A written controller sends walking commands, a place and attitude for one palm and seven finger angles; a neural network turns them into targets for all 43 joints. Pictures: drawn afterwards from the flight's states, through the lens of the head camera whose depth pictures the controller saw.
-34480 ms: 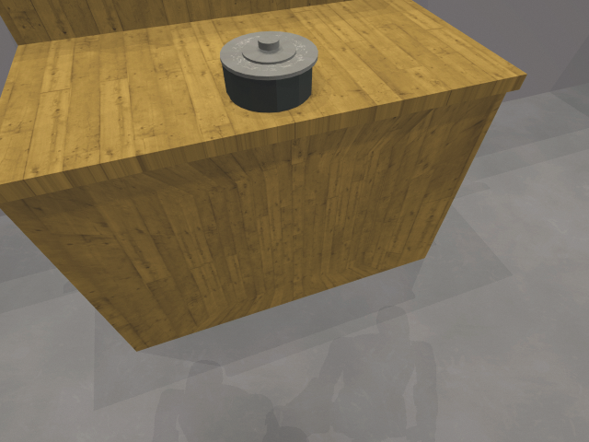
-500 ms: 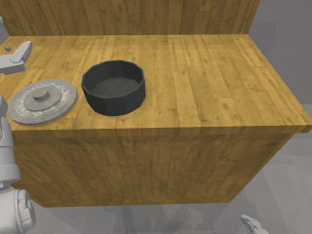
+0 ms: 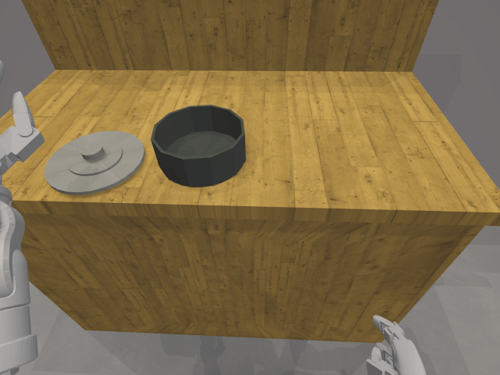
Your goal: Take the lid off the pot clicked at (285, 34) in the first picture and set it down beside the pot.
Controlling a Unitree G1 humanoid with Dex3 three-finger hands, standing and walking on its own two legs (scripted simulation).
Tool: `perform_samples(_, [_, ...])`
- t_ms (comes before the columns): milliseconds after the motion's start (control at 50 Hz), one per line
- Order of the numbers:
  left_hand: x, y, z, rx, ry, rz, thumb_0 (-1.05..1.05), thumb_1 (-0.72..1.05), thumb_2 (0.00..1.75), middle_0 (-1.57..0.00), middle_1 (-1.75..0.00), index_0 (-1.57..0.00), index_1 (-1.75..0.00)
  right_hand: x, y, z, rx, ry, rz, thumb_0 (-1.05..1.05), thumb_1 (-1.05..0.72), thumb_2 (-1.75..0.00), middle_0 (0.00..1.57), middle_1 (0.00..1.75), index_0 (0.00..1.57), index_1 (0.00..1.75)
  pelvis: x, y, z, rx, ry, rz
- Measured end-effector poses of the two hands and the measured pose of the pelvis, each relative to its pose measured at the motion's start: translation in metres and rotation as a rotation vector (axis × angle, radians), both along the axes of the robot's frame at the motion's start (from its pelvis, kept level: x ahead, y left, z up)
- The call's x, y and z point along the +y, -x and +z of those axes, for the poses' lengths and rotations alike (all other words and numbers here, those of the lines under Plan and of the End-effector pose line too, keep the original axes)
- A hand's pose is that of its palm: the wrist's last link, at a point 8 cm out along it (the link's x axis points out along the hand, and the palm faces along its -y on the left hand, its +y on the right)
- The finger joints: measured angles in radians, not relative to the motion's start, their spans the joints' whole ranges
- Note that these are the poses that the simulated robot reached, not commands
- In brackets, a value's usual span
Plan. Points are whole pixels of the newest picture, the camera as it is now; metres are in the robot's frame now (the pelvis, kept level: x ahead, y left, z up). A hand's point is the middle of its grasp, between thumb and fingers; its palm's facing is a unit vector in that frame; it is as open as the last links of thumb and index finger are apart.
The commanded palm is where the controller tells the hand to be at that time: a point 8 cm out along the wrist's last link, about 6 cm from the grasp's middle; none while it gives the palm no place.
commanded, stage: draw the hand back to the body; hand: left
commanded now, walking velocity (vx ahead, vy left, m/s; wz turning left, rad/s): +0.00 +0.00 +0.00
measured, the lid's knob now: (92, 151) +0.50 +0.40 +0.08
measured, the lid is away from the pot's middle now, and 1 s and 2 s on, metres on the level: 0.23 0.23 0.23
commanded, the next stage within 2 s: step back with the hand held close in 0.82 s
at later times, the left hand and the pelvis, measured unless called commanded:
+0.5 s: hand (9, 190) +0.21 +0.27 +0.27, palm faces +0.51 -0.82 -0.26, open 7.4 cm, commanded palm +0.15 +0.30 +0.27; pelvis -0.01 +0.01 +0.00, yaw +0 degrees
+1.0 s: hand out of the picture +0.16 +0.27 +0.27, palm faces +0.53 -0.78 -0.34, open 7.4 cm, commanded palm +0.11 +0.30 +0.26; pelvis -0.02 +0.02 +0.00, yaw +0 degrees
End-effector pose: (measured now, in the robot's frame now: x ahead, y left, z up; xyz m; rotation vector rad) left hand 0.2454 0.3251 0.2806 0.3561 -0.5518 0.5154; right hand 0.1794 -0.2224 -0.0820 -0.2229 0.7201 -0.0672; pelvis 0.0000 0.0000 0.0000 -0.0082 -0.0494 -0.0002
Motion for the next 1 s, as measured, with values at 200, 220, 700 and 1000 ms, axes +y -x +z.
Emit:
perform_samples(200, [-0.009, 0.030, -0.004, -0.023, -0.024, -0.026, 0.02, 0.86, 0.90, -0.21, -0.31, -0.22, -0.31, 0.010, 0.003, 0.001, -0.019, -0.003, 0.011, 0.02, -0.90, -0.90, 0.20, 0.30, 0.21, 0.30, 0.005, 0.004, 0.001, -0.017, 0.001, -0.003])
perform_samples(220, [-0.010, 0.033, -0.005, -0.026, -0.027, -0.030, 0.02, 0.86, 0.90, -0.21, -0.31, -0.22, -0.31, 0.011, 0.004, 0.001, -0.020, -0.002, 0.011, 0.02, -0.90, -0.90, 0.20, 0.30, 0.21, 0.30, 0.006, 0.004, 0.001, -0.018, 0.000, -0.003])
perform_samples(700, [-0.026, 0.114, -0.017, 0.019, -0.145, -0.059, 0.02, 0.89, 0.90, -0.21, -0.30, -0.21, -0.30, 0.033, 0.004, 0.011, -0.080, 0.001, 0.054, 0.02, -0.90, -0.90, 0.20, 0.30, 0.20, 0.30, 0.019, 0.010, 0.000, -0.042, 0.008, 0.002])
perform_samples(1000, [-0.022, 0.128, -0.007, -0.024, -0.208, -0.032, 0.02, 0.88, 0.90, -0.21, -0.30, -0.21, -0.30, 0.043, 0.009, 0.012, -0.087, -0.009, 0.071, 0.02, -0.90, -0.90, 0.20, 0.30, 0.21, 0.30, 0.023, 0.019, -0.001, -0.027, 0.020, 0.004])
